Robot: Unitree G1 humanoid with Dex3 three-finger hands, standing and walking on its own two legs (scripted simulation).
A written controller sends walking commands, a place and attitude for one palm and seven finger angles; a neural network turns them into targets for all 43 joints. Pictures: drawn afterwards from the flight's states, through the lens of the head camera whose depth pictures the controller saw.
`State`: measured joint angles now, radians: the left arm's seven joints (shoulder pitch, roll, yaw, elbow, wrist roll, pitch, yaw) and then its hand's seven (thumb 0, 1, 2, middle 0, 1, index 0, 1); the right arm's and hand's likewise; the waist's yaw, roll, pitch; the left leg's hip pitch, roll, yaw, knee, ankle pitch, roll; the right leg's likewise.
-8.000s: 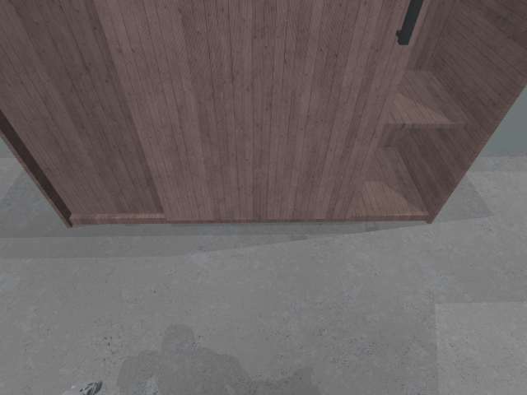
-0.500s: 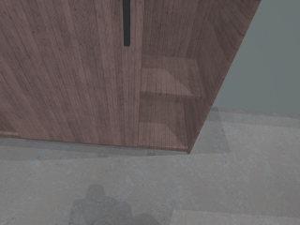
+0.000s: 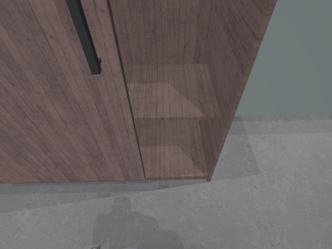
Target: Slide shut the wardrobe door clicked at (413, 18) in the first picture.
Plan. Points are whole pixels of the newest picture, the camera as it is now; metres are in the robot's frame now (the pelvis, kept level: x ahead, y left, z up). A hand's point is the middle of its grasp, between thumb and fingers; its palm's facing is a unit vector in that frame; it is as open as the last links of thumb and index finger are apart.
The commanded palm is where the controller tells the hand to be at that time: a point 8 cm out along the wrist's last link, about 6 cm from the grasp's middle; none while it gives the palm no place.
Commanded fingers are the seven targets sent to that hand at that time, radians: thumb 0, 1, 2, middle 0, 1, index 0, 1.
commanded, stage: take the last steps up to it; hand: left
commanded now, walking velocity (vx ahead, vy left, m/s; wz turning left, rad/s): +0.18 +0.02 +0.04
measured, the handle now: (81, 16) +0.57 +0.22 +0.27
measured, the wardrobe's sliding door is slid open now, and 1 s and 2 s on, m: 0.39 0.39 0.39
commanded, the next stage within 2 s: come to a stop and stand still in 0.04 s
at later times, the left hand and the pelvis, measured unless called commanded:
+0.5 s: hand out of the picture +0.10 +0.18 -0.17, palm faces +0.07 -0.98 -0.21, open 7.3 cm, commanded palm none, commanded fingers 0.00 0.90 0.90 -0.20 -0.30 -0.20 -0.30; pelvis +0.09 +0.01 +0.00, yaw -2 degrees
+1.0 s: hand out of the picture +0.11 +0.16 -0.16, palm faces +0.06 -0.98 -0.21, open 7.3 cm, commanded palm none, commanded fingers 0.00 0.90 0.90 -0.20 -0.30 -0.20 -0.30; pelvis +0.07 -0.02 +0.01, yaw -1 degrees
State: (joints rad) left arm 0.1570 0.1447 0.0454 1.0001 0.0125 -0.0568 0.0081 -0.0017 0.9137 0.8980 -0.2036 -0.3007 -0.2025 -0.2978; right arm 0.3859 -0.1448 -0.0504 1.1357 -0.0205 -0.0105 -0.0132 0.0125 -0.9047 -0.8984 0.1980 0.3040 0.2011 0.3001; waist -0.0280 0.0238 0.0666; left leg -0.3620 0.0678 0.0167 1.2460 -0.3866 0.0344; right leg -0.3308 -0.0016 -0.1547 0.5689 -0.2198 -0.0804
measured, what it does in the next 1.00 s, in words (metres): steps on the spot: left foot, then right foot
